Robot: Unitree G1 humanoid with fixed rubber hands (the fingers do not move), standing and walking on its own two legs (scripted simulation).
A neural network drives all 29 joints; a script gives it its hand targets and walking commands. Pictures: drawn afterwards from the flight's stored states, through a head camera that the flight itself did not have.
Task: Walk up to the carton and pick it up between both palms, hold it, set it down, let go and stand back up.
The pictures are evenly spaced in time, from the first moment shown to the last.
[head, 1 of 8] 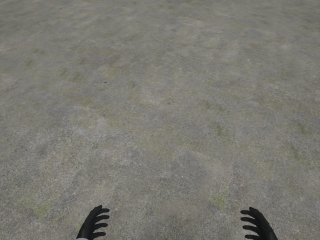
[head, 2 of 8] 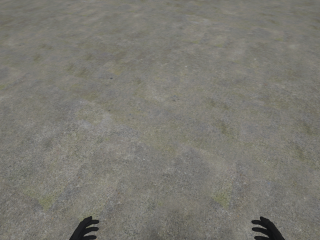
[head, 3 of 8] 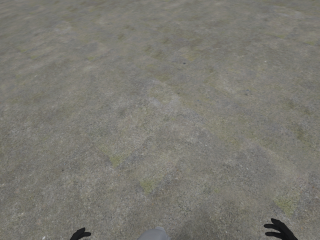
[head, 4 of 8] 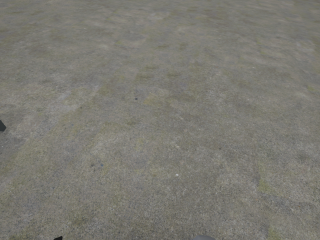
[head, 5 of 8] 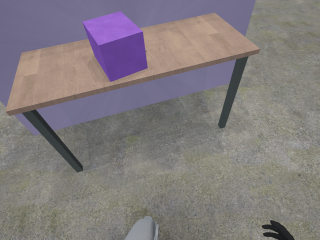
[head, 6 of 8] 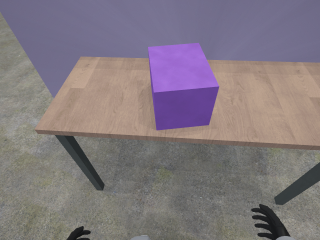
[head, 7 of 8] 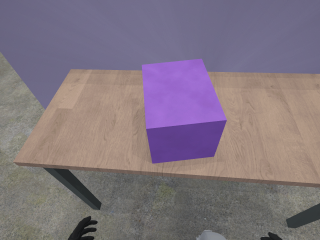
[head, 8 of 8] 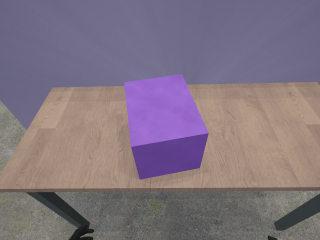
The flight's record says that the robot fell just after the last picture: no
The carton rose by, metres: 0.00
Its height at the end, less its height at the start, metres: +0.00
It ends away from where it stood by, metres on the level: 0.00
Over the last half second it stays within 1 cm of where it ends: yes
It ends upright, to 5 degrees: yes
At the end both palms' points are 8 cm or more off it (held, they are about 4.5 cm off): yes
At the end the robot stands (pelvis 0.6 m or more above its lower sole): yes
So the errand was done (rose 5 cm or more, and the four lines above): no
